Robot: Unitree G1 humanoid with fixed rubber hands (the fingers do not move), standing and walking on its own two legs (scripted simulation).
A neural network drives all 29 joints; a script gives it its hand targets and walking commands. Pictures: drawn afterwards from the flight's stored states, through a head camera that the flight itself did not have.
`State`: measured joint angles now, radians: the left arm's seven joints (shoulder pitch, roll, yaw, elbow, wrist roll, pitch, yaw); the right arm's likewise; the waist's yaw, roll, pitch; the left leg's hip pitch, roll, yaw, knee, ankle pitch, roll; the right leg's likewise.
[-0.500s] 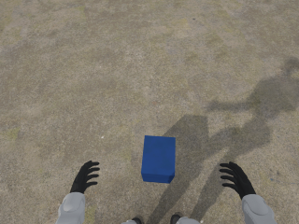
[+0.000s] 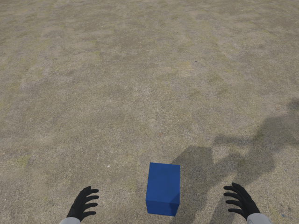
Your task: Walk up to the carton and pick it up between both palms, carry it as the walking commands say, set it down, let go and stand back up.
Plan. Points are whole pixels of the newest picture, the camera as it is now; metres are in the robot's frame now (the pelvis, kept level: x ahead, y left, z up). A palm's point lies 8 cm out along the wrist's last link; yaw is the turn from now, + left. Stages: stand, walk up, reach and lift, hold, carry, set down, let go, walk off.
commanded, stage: let go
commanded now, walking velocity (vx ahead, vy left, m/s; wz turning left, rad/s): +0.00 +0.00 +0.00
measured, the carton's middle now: (162, 190) +0.40 -0.03 -0.63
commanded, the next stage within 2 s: stand in 0.06 s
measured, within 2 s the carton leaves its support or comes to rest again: neither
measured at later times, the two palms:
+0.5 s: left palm out of the picture +0.13 +0.25 -0.12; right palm out of the picture +0.12 -0.28 -0.12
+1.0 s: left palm out of the picture +0.08 +0.24 -0.14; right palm out of the picture +0.03 -0.27 -0.14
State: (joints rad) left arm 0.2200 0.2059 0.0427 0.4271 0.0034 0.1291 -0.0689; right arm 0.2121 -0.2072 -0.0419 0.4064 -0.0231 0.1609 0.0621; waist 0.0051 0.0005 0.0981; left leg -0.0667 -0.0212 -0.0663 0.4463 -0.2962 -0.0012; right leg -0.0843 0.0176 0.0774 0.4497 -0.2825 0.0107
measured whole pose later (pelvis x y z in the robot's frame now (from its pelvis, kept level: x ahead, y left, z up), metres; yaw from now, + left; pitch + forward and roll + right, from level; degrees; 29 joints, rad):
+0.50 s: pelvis +0.05 -0.01 -0.01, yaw -2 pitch +4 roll +0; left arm 0.35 0.26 0.01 0.77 0.01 -0.04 0.02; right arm 0.34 -0.28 0.00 0.73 -0.01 -0.03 -0.04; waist -0.01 0.02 -0.10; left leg -0.22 0.01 -0.03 0.58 -0.43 -0.02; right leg -0.25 0.05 0.09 0.59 -0.40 -0.01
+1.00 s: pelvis +0.05 -0.01 -0.01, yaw -4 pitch +2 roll +0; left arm 0.36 0.24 -0.01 0.93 0.01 0.00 0.04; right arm 0.39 -0.26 0.02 0.91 -0.01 0.01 -0.05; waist -0.01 0.01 -0.04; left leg -0.15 0.02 0.00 0.53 -0.41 -0.02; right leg -0.21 0.05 0.11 0.58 -0.39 -0.01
